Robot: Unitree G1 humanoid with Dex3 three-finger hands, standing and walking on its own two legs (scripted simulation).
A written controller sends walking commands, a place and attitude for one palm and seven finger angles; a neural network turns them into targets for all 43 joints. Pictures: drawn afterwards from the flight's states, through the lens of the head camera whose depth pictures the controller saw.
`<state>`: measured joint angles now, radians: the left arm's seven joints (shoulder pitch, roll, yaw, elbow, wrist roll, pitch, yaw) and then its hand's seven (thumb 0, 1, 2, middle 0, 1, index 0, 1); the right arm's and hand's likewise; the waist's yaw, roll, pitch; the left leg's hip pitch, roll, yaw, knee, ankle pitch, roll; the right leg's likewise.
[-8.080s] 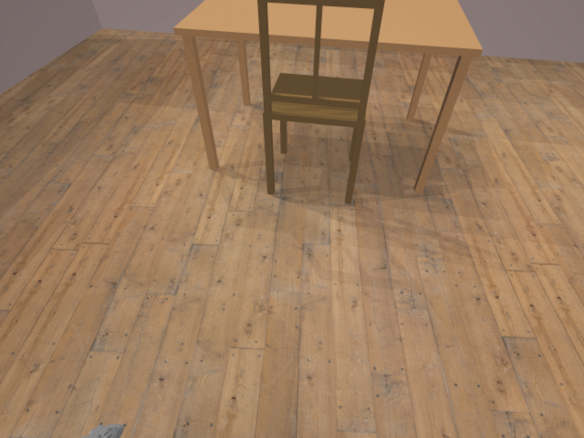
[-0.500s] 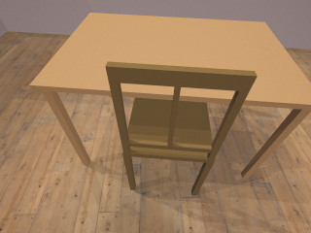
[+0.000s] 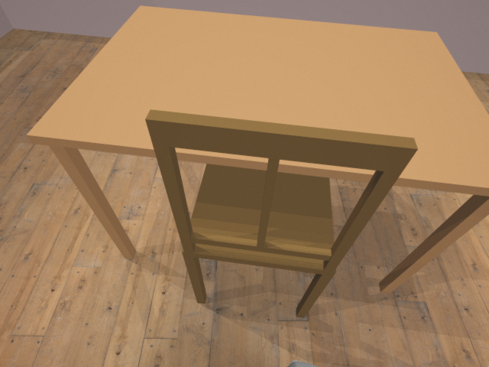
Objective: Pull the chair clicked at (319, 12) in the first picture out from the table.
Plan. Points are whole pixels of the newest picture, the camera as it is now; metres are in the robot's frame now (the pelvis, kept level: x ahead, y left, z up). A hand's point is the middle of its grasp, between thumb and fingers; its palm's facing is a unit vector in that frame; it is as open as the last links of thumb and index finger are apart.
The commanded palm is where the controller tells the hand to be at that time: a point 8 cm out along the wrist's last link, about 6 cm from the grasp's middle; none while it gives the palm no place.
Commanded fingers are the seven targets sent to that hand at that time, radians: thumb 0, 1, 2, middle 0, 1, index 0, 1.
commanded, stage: come to a stop and stand still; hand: left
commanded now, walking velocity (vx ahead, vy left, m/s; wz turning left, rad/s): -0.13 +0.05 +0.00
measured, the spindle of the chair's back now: (266, 207) +0.43 -0.02 -0.05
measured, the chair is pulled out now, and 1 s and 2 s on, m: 0.00 0.00 0.00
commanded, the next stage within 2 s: look again from close up in 0.72 s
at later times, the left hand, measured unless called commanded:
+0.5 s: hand out of the picture +0.02 +0.16 -0.18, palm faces +0.05 -0.97 -0.23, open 7.3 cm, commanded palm none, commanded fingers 0.00 0.90 0.90 -0.20 -0.30 -0.20 -0.30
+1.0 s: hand out of the picture -0.06 +0.14 -0.17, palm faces +0.03 -0.98 -0.19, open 7.4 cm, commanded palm none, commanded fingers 0.00 0.90 0.90 -0.20 -0.30 -0.20 -0.30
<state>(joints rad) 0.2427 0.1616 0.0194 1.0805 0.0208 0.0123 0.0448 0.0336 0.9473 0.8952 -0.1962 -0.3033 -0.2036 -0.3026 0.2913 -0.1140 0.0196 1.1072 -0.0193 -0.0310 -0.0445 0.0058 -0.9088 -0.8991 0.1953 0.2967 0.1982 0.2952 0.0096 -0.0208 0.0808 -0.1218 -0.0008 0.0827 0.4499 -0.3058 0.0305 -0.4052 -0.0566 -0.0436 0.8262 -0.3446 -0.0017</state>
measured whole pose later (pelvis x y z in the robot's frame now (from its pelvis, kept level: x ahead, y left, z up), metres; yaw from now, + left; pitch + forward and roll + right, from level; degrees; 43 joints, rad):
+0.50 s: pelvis -0.03 -0.02 -0.01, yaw +0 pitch -3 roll +2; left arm 0.22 0.18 0.03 1.01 0.03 0.05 0.04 0.01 0.92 0.90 -0.20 -0.30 -0.20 -0.30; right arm 0.26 -0.16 -0.02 1.04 -0.02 0.03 -0.02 0.00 -0.91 -0.90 0.19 0.30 0.20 0.29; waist 0.02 -0.04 0.04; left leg -0.18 -0.02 0.11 0.49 -0.27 0.03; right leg -0.35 -0.06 -0.02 0.78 -0.36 -0.01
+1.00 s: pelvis -0.04 -0.02 +0.00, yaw +1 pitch +0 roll +0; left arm 0.35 0.12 -0.03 1.07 0.01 -0.03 0.04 0.01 0.91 0.90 -0.20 -0.30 -0.21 -0.30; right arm 0.28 -0.15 -0.02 1.08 -0.02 0.01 -0.02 0.02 -0.92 -0.90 0.20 0.30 0.20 0.30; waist 0.00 0.03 0.04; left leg -0.26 0.00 0.07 0.50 -0.24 0.02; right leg -0.22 0.00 -0.06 0.51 -0.29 -0.03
